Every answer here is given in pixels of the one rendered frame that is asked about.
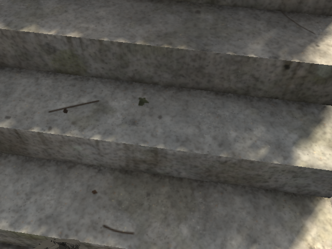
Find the left robot hand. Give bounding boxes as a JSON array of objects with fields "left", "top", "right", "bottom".
[{"left": 34, "top": 238, "right": 80, "bottom": 249}]

